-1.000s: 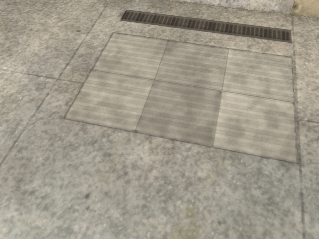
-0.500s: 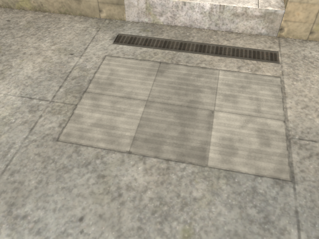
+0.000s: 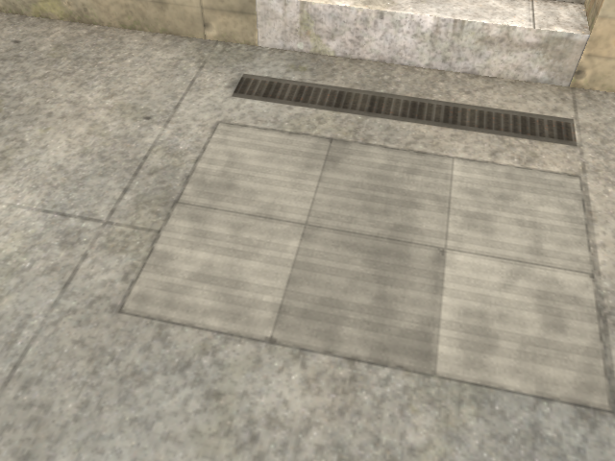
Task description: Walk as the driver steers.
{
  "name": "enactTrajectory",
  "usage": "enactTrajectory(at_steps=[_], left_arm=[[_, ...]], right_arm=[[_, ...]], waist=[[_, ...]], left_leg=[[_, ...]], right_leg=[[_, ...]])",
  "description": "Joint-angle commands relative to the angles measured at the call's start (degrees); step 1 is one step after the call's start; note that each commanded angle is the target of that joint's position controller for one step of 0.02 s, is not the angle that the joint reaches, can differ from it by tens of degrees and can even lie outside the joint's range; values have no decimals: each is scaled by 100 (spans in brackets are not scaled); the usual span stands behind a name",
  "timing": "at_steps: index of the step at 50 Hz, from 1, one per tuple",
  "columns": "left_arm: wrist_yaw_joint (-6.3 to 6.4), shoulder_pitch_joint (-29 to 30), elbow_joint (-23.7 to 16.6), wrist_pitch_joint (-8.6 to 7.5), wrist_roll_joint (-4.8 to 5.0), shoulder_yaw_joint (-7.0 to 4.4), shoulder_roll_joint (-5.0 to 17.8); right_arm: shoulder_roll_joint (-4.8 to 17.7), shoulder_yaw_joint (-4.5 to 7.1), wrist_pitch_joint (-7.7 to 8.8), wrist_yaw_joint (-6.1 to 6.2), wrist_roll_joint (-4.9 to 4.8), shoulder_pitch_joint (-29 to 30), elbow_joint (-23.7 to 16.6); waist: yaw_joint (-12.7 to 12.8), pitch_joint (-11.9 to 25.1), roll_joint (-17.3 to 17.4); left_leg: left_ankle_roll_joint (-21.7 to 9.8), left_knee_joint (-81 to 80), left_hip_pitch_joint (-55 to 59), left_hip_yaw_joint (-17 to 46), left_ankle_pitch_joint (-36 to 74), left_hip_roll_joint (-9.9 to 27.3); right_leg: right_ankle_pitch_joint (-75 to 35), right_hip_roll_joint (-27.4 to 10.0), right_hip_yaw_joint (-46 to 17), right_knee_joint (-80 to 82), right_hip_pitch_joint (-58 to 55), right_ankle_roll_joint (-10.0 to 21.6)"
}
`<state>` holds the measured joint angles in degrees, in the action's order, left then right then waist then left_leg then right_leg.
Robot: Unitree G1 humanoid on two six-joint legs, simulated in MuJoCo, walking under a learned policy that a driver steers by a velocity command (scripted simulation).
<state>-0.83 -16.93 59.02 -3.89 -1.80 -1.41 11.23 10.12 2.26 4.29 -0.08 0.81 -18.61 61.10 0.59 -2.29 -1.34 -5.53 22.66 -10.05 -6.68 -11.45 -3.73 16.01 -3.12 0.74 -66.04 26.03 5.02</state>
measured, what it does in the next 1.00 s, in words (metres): walks ahead: right foot, then left foot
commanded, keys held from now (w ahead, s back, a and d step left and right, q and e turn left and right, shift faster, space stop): w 1.00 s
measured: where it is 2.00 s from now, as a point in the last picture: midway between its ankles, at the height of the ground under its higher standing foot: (329, 269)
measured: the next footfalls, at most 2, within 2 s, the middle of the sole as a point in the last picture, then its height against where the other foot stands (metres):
right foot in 0.36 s outside the picture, level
left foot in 0.92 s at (287, 393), level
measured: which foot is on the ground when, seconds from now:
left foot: down 0.00-0.38, up 0.40-0.90, down 0.92-1.00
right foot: up 0.00-0.34, down 0.36-0.94, up 0.96-1.00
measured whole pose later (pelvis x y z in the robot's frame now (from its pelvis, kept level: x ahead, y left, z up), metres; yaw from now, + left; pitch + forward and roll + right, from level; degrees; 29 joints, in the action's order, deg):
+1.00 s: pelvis +0.55 +0.01 -0.01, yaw +1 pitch +0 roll -1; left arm 0.0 -22.9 61.1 -4.6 -0.5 -2.7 10.6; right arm 11.4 3.3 4.6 -0.8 1.7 -6.0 52.4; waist 1.7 -4.2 -0.8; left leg -5.6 31.8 -22.3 -6.2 -9.6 -1.0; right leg 23.2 0.2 1.0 -60.4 12.2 4.4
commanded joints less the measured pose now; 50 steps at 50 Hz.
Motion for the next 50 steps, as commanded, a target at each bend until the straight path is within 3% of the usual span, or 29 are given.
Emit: enactTrajectory(at_steps=[1, 4, 7, 13, 16, 17, 18, 19, 20, 21, 22, 23, 25, 27, 30, 35, 40, 43, 44, 45, 46, 47, 48, 49, 50], left_arm=[[-55, -437, -143, 133, -8, -60, 135], [-88, 504, -485, 152, 14, -96, 217], [-110, 1248, -736, 131, 48, -85, 134], [-118, 2065, -1066, 64, 60, -106, 151], [-69, 1671, -1023, -10, 58, -177, 257], [-28, 1022, -822, -47, 56, -242, 349], [29, 12, -482, -101, 14, -334, 500], [100, -1036, -276, -143, -139, -475, 973], [77, -1349, -231, -111, -180, -601, 1489], [30, -870, -273, -38, 21, -553, 1220], [12, -248, -368, -54, 76, -454, 922], [-11, 33, -383, -106, 61, -370, 603], [35, 64, -239, -169, 79, -240, 207], [71, -255, -90, -245, 93, -220, 257], [85, -544, 6, -282, 104, -235, 472], [75, -953, 70, -270, 106, -180, 463], [133, -1380, 234, -244, 63, -196, 553], [185, -1230, 258, -213, 24, -237, 664], [192, -1145, 257, -197, 18, -255, 722], [184, -1048, 246, -166, 35, -257, 735], [167, -1039, 150, -158, 69, -211, 599], [100, -1580, -25, -152, 311, -94, 46], [87, -1456, 23, -152, 189, -213, 431], [80, -925, -123, -132, 144, -257, 517], [52, -571, -204, -162, 117, -234, 444]], right_arm=[[540, 32, 142, 40, 10, -475, -53], [538, 1, 156, 40, 8, -777, -36], [509, -17, 179, 46, 2, -1055, -14], [564, 0, 194, 104, 53, -1442, 99], [706, 38, 181, 141, 85, -1239, 95], [780, 56, 164, 140, 83, -1167, 99], [793, 53, 145, 127, 50, -1076, 76], [623, -11, 156, 103, -10, -1021, -108], [30, -99, 152, 27, -249, -1664, -206], [633, 61, 135, 51, -112, -1174, -209], [632, 82, 164, 34, -83, -648, -410], [547, 73, 186, 27, -56, -409, -451], [343, 74, 42, -28, 106, -493, -416], [230, 78, -84, -91, 143, -490, -445], [285, 83, -184, -145, 154, 188, -714], [281, 14, -174, -176, 60, 1458, -1153], [393, 23, -129, -156, 38, 2115, -1404], [481, 87, -53, -125, 52, 1889, -1402], [543, 139, -18, -93, 62, 1424, -1257], [621, 211, 33, -52, 89, 533, -939], [940, 329, 95, 7, 208, -497, -643], [1587, 487, 105, 27, 317, -1159, -587], [1494, 474, 5, -28, 106, -820, -609], [1225, 392, -15, -44, 18, -119, -705], [835, 285, 25, -73, 6, 271, -777]], waist=[[203, -466, 386], [14, -640, 403], [-176, -642, 415], [-377, -616, 526], [-103, -358, 617], [170, -16, 622], [587, 514, 471], [943, 1224, 63], [643, 1927, -1280], [551, 1616, -341], [335, 826, -228], [196, 443, 42], [-143, 165, -51], [-243, 114, -111], [-236, -159, -142], [35, -388, -219], [225, -495, -272], [23, -385, -279], [-182, -140, -293], [-559, 301, -131], [-888, 934, 145], [-792, 1768, 1400], [-667, 1834, 1098], [-382, 899, 683], [-286, 401, 336]], left_leg=[[-701, -1706, -273, 1508, 1, 1548], [-740, -1890, 62, 1400, 126, 1545], [-705, -1839, 440, 1173, 717, 1493], [-674, -1357, 1420, 942, 2206, 1632], [-511, -560, 1611, 744, 3992, 1661], [-429, 194, 1562, 647, 4700, 1584], [-306, 1331, 1129, 444, 4551, 1364], [-191, 2999, -84, 287, 2772, 1124], [67, 5212, -2102, 121, -1537, 6], [-52, 5622, -2581, 949, -1473, 232], [-85, 5440, -2754, 952, -925, 502], [-79, 5139, -2569, 932, -589, 685], [8, 4614, -2072, 899, -428, 887], [105, 4374, -1988, 786, -385, 875], [257, 3822, -2493, 629, 84, 994], [377, 2154, -2585, 354, 1017, 937], [191, 1296, -2582, 261, 975, 783], [-53, 913, -2023, 172, 368, 566], [-149, 774, -1398, 94, 203, 379], [-264, 413, -368, -30, 360, 178], [-494, 406, 1119, 614, 176, 760], [-1194, -68, 2800, 3347, -615, 2543], [-1294, -819, 2576, 4579, -788, 2721], [-1096, -849, 1767, 3605, -1066, 2527], [-929, -1063, 979, 2934, -659, 2280]], right_leg=[[-408, -253, -25, 409, 572, -114], [-909, -324, 79, 1231, 1180, -257], [-1343, -242, 201, 2112, 1254, -330], [-1257, -3, 387, 3085, 1142, -150], [-668, 324, 561, 3466, 226, 127], [-611, 533, 637, 3652, -561, 242], [-844, 585, 637, 3967, -1826, 387], [-186, -580, -629, 4060, -3350, 693], [159, -2252, -3612, 4755, -4729, 1558], [319, -1945, -3752, 5068, -4270, 1394], [4, -1770, -2777, 5150, -3467, 1193], [-707, -1525, -2180, 5328, -2794, 1031], [-1337, -1073, -1345, 5533, -1999, 721], [-1866, -975, -1041, 5628, -1841, 727], [-1891, -886, -725, 5885, -1781, 765], [-2225, -690, -329, 6012, -1983, 677], [-2607, -950, -283, 5793, -2852, 662], [-3790, -1053, -154, 5182, -3178, 537], [-4515, -1001, -68, 4605, -3159, 462], [-4763, -785, 122, 3577, -2958, 359], [-3630, -524, 279, 2171, -1990, 243], [-497, 399, 633, -152, 7, -56], [1261, 620, -201, -918, 688, 22], [764, 239, -333, -1037, 1049, 72], [302, 26, -328, -713, 953, 71]])
Velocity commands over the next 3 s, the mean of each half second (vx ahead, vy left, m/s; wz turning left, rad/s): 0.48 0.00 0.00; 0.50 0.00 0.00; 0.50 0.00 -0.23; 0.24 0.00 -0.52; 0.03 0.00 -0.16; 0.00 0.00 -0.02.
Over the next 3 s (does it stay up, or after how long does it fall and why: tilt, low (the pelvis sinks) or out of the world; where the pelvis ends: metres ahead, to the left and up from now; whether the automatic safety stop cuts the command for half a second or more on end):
stays up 1.05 -0.05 0.00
